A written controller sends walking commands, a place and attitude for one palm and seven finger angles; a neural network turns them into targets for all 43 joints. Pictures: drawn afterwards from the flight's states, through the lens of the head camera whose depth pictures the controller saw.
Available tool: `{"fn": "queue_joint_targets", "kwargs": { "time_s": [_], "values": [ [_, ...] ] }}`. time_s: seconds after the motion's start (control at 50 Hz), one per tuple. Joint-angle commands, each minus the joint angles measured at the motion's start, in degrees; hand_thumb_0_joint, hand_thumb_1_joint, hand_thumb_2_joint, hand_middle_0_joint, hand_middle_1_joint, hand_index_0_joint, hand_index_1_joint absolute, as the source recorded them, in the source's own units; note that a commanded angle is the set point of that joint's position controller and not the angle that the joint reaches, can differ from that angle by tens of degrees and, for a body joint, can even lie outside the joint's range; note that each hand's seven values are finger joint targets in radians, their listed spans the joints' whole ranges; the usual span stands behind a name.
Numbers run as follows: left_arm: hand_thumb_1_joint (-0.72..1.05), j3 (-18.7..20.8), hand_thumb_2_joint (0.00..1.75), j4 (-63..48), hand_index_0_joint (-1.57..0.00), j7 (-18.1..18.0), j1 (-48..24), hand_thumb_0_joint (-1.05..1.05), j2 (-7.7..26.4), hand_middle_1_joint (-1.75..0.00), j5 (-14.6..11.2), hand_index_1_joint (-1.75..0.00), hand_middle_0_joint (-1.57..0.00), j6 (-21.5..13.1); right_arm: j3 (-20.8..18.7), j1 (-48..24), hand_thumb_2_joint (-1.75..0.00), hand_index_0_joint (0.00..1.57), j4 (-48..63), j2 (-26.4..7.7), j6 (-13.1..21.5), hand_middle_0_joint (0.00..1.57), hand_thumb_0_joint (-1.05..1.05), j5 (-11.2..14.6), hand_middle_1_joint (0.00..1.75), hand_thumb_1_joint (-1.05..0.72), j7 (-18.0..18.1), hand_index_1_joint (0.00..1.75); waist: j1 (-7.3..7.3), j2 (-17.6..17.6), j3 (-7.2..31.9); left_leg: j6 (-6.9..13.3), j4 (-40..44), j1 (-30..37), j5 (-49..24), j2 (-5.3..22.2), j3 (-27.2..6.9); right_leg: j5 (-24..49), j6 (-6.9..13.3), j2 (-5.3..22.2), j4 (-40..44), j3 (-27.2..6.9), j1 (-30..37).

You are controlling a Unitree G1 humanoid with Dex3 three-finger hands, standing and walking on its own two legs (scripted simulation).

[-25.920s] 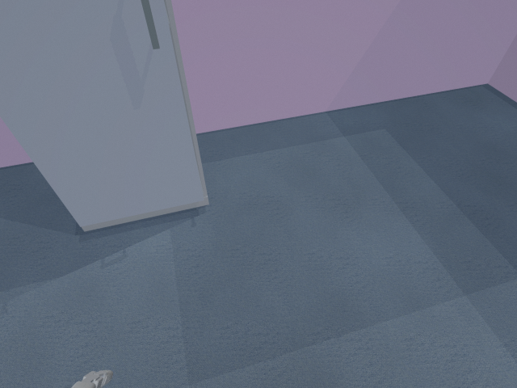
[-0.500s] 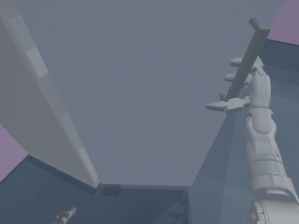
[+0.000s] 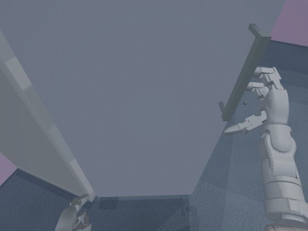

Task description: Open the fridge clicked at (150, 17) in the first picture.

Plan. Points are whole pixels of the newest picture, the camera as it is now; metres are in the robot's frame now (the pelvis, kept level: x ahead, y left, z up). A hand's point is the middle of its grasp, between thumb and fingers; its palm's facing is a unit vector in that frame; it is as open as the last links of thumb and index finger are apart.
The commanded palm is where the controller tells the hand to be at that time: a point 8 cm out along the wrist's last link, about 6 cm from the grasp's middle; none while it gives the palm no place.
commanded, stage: slip the hand off the handle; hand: right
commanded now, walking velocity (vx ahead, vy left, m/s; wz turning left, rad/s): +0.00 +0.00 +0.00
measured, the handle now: (237, 79) +0.43 -0.17 +0.21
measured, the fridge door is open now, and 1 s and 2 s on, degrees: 67 67 67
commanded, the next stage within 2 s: draw the hand back to the body in 1.28 s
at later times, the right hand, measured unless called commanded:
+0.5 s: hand (266, 107) +0.37 -0.23 +0.18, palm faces +0.09 +0.99 -0.13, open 14.7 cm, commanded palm +0.33 -0.27 +0.18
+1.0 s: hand (276, 144) +0.27 -0.21 +0.18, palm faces +0.12 +0.98 -0.15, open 14.7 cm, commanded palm +0.24 -0.26 +0.18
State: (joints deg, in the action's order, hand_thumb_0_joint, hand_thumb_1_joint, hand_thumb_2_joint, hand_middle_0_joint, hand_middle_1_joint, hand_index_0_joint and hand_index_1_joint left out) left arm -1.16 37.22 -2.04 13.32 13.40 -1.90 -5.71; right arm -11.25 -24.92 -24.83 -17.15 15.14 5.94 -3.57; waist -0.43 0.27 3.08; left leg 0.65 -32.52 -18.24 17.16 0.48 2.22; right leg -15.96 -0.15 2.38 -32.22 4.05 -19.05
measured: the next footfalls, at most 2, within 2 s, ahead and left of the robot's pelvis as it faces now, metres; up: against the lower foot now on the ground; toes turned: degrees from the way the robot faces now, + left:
none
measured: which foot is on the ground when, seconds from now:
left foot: down 0.00-1.00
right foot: down 0.00-1.00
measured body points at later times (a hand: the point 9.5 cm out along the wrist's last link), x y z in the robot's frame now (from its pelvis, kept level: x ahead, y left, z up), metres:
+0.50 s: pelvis +0.00 -0.02 +0.00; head +0.01 -0.02 +0.45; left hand +0.12 +0.24 -0.10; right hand +0.36 -0.28 +0.18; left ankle +0.00 +0.11 -0.73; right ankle +0.01 -0.12 -0.73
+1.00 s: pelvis -0.01 +0.00 +0.00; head -0.03 +0.01 +0.45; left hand +0.19 +0.21 -0.07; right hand +0.25 -0.26 +0.19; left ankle +0.00 +0.11 -0.73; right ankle +0.01 -0.12 -0.73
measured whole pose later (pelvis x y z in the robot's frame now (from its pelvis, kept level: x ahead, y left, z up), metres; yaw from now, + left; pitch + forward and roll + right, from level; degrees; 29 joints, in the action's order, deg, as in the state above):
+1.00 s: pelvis -0.01 +0.00 +0.00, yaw -2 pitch -1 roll +0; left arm -3.3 34.8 -3.5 11.2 13.2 -2.2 -8.8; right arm -12.6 -2.7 -0.3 -17.2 10.0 11.5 -10.0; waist 2.8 1.7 3.1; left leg 0.5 -33.2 -14.8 17.5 0.9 3.7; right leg -16.3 0.0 1.9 -34.0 2.5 -16.8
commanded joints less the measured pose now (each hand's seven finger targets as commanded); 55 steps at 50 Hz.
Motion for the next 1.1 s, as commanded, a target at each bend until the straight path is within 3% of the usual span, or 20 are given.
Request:
{"fn": "queue_joint_targets", "kwargs": {
  "time_s": [0.0,0.1,0.14,0.22,0.3,0.36,0.4,0.46,0.52,0.54,0.56,0.62,0.66,0.72,0.82,0.88,0.96,1.02,1.04,1.08],
  "values": [
    [0.9,3.08,0.9,-7.17,-0.2,-1.08,-1.39,0.0,8.08,-0.3,-0.33,-0.3,-0.2,-1.96,-4.07,-22.71,-0.2,0.25,13.02,-11.97,3.53,0.25,0.0,1.19,1.15,0.55,-1.42,1.15,-0.1,-0.12,14.45,0.3,3.37,3.83,-19.7,-0.92,-1.36,15.0,1.83,-1.97,1.58,-1.65,7.95],
    [0.9,3.05,0.9,-6.92,-0.2,-1.7,-1.11,0.0,8.41,-0.3,-0.46,-0.3,-0.2,-1.8,-5.58,-23.87,-0.2,0.25,12.83,-14.01,3.46,0.25,0.0,2.53,1.15,0.55,-3.92,1.15,-0.5,1.16,14.77,0.43,3.4,2.62,-18.35,-1.09,-1.39,14.59,1.83,-1.88,1.11,-2.1,8.63],
    [0.9,2.86,0.9,-7.08,-0.2,-1.85,-1.22,0.0,8.4,-0.3,-0.64,-0.3,-0.2,-1.82,-3.95,-24.01,-0.2,0.25,12.48,-12.57,3.45,0.25,0.0,2.87,1.15,0.55,-4.99,1.15,-0.95,1.35,13.83,0.54,3.24,1.49,-17.39,-1.21,-0.94,14.43,1.68,-1.81,1.11,-2.52,8.59],
    [0.9,2.94,0.9,-6.56,-0.2,-2.29,-0.22,0.0,8.95,-0.3,-0.53,-0.3,-0.2,-1.79,-6.16,-25.52,-0.2,0.25,10.73,-15.44,3.35,0.25,0.0,3.17,1.15,0.55,-5.65,1.15,-1.02,1.62,14.78,0.73,2.85,0.34,-15.52,-1.4,-0.72,14.02,1.52,-1.63,0.87,-3.46,8.79],
    [0.9,2.94,0.9,-6.89,-0.2,-2.27,0.29,0.0,8.97,-0.3,-0.43,-0.3,-0.2,-1.85,-6.92,-24.65,-0.2,0.25,10.32,-15.9,3.72,0.25,0.0,3.44,1.15,0.55,-6.12,1.15,-0.4,2.38,15.61,0.85,2.35,0.43,-15.24,-1.49,-0.55,14.69,1.37,-1.52,0.81,-3.78,8.73],
    [0.9,3.07,0.9,-7.45,-0.2,-2.19,0.63,0.0,9.36,-0.3,-0.23,-0.3,-0.2,-1.65,-10.45,-20.57,-0.2,0.25,10.42,-19.03,3.79,0.25,0.0,3.79,1.15,0.55,-6.66,1.15,0.94,1.69,16.6,0.98,1.89,2.65,-16.83,-1.57,-0.56,16.01,1.45,-1.49,0.79,-3.66,7.59],
    [0.9,3.17,0.9,-8.55,-0.2,-1.65,0.13,0.0,8.83,-0.3,-0.45,-0.3,-0.2,-1.98,-7.78,-17.14,-0.2,0.25,13.93,-14.98,3.9,0.25,0.0,4.69,1.15,0.55,-7.61,1.15,1.32,2.49,17.54,0.99,1.5,2.9,-18.11,-1.63,-0.22,18.09,1.23,-1.32,0.79,-3.61,8.98],
    [0.9,3.24,0.9,-9.96,-0.2,-1.06,-0.76,0.0,8.73,-0.3,-0.34,-0.3,-0.2,-2.53,-8.11,-9.75,-0.2,0.25,19.64,-14.13,3.46,0.25,0.0,5.24,1.15,0.55,-7.56,1.15,2.56,3.66,17.7,1.07,0.91,3.37,-19.42,-1.82,0.14,21.4,1.08,-1.03,0.5,-3.58,9.94],
    [0.9,2.96,0.9,-10.1,-0.2,-1.04,-1.87,0.0,8.65,-0.3,-0.62,-0.3,-0.2,-2.95,-6.78,-8.69,-0.2,0.25,22.74,-12.48,1.85,0.25,0.0,5.51,1.15,0.55,-6.64,1.15,1.73,1.86,13.14,0.82,1.84,1.18,-15.27,-1.96,0.54,16.14,0.88,-0.82,1.72,-3.91,8.26],
    [0.9,2.95,0.9,-10.18,-0.2,-1.18,-2.41,0.0,8.57,-0.3,-0.59,-0.3,-0.2,-3.14,-6.62,-9.16,-0.2,0.25,24.45,-12.38,1.48,0.25,0.0,5.32,1.15,0.55,-6.11,1.15,1.63,2.83,12.42,0.82,2.14,0.65,-13.68,-1.92,0.55,14.33,0.89,-0.86,2.11,-3.89,8.22],
    [0.9,2.96,0.9,-10.3,-0.2,-1.41,-2.84,0.0,8.69,-0.3,-0.46,-0.3,-0.2,-3.25,-8.01,-7.75,-0.2,0.25,26.24,-13.69,1.29,0.25,0.0,5.21,1.15,0.55,-5.27,1.15,2.0,2.28,12.23,0.89,2.4,1.25,-13.44,-2.01,0.54,14.24,1.07,-0.81,2.18,-3.87,8.21],
    [0.9,2.53,0.9,-10.76,-0.2,-1.29,-4.1,0.0,7.85,-0.3,-0.3,-0.3,-0.2,-4.3,-5.29,-5.76,-0.2,0.25,32.1,-10.5,1.07,0.25,0.0,4.66,1.15,0.55,-3.99,1.15,2.06,3.76,13.3,0.83,2.2,1.15,-12.49,-1.82,0.66,13.54,0.88,-0.89,2.39,-3.96,9.74],
    [0.9,2.35,0.9,-10.37,-0.2,-1.52,-4.26,0.0,8.15,-0.3,0.05,-0.3,-0.2,-4.45,-7.16,-3.03,-0.2,0.25,33.07,-12.54,0.8,0.25,0.0,4.19,1.15,0.55,-3.21,1.15,2.28,1.76,12.96,0.72,2.52,1.94,-12.46,-1.9,0.6,13.07,1.11,-0.92,2.39,-3.87,9.13],
    [0.9,1.9,0.9,-10.31,-0.2,-1.5,-5.42,0.0,7.39,-0.3,-0.2,-0.3,-0.2,-4.99,-4.85,-0.76,-0.2,0.25,34.16,-9.63,0.15,0.25,0.0,4.47,1.15,0.55,-3.67,1.15,2.06,2.88,11.0,0.75,3.02,1.5,-10.67,-1.76,0.63,10.56,0.96,-1.15,2.86,-3.83,8.91],
    [0.9,1.21,0.9,-10.15,-0.2,-2.24,-6.82,0.0,7.3,-0.3,-0.51,-0.3,-0.2,-5.13,-5.29,1.91,-0.2,0.25,33.44,-9.99,-1.77,0.25,0.0,5.43,1.15,0.55,-4.97,1.15,1.77,0.58,6.78,0.4,4.88,1.12,-7.04,-1.55,0.34,5.73,1.31,-1.54,3.58,-3.54,6.9],
    [0.9,1.06,0.9,-10.69,-0.2,-2.33,-7.35,0.0,6.82,-0.3,-0.4,-0.3,-0.2,-5.83,-4.6,3.22,-0.2,0.25,36.92,-9.26,-1.74,0.25,0.0,5.94,1.15,0.55,-5.62,1.15,2.18,2.72,8.11,0.52,5.04,1.6,-7.34,-1.32,0.0,6.07,1.53,-1.79,3.14,-3.53,8.36],
    [0.9,0.69,0.9,-10.93,-0.2,-2.29,-7.67,0.0,6.76,-0.3,-0.19,-0.3,-0.2,-6.38,-4.93,6.84,-0.2,0.25,38.86,-9.45,-1.58,0.25,0.0,6.48,1.15,0.55,-6.34,1.15,2.68,1.28,7.83,0.36,5.23,2.71,-7.58,-1.18,-0.17,6.02,1.59,-1.96,3.0,-3.4,7.61],
    [0.9,0.5,0.9,-10.72,-0.2,-2.65,-8.15,0.0,6.82,-0.3,-0.2,-0.3,-0.2,-6.6,-7.94,8.87,-0.2,0.25,37.96,-11.6,-2.0,0.25,0.0,7.46,1.15,0.55,-6.85,1.15,3.04,-0.14,5.95,0.04,6.33,2.8,-5.27,-0.88,-0.73,4.07,1.6,-2.23,3.22,-3.16,5.91],
    [0.9,0.48,0.9,-10.96,-0.2,-2.7,-8.77,0.0,6.61,-0.3,-0.31,-0.3,-0.2,-6.81,-7.59,8.85,-0.2,0.25,39.53,-11.27,-1.78,0.25,0.0,7.62,1.15,0.55,-7.1,1.15,2.98,1.67,5.55,0.05,6.65,2.36,-4.32,-0.79,-0.96,3.52,1.6,-2.36,3.21,-2.95,6.17],
    [0.9,0.42,0.9,-10.49,-0.2,-2.92,-8.71,0.0,6.68,-0.3,-0.33,-0.3,-0.2,-7.17,-7.03,6.68,-0.2,0.25,39.67,-11.14,-1.53,0.25,0.0,7.77,1.15,0.55,-7.25,1.15,2.15,1.06,5.37,-0.1,6.98,1.99,-4.13,-0.67,-1.32,3.52,1.75,-2.32,2.88,-2.97,6.23]
  ]
}}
